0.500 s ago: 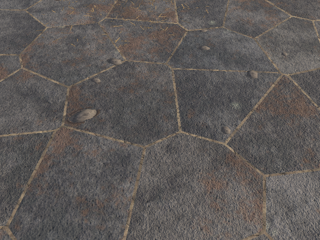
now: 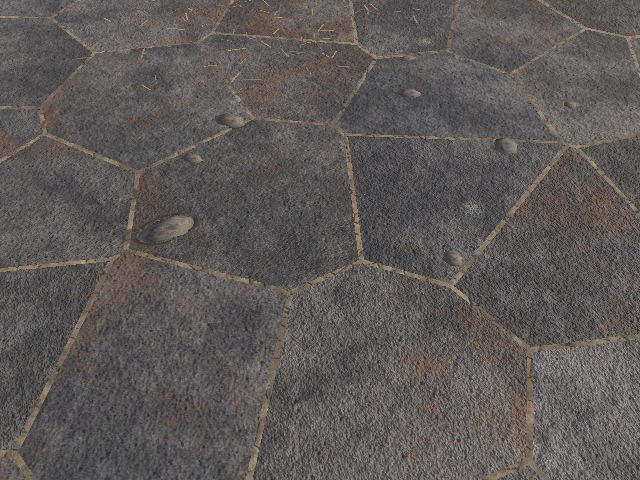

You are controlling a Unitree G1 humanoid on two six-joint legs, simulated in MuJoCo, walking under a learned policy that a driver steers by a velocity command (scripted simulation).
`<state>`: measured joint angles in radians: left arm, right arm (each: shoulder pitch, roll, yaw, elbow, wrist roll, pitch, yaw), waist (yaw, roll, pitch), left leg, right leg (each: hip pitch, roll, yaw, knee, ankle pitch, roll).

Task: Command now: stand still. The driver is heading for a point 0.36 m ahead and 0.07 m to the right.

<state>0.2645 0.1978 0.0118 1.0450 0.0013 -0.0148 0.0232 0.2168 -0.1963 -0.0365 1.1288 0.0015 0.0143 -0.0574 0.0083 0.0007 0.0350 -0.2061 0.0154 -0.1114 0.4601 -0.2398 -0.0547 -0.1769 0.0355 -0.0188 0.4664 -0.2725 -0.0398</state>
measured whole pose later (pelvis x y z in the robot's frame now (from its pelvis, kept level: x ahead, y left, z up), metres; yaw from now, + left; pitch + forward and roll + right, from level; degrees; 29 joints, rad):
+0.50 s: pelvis +0.02 +0.01 +0.00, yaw +0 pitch +0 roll +0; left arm 0.36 0.22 0.03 1.06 -0.02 -0.05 0.03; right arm 0.28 -0.20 -0.03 1.10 0.02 -0.03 -0.03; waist 0.02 -0.02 -0.02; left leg -0.37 0.02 -0.01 0.87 -0.42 0.02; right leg -0.16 0.01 -0.01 0.45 -0.32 -0.06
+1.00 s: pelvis +0.23 +0.08 -0.01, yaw -11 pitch +2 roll +1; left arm 0.07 0.22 0.05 0.85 0.01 -0.03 -0.06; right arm 0.49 -0.15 -0.02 1.07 -0.03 -0.12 -0.02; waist -0.05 -0.04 0.00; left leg 0.15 -0.02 0.27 0.18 -0.36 0.01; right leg -0.77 -0.05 -0.07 0.93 -0.01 -0.10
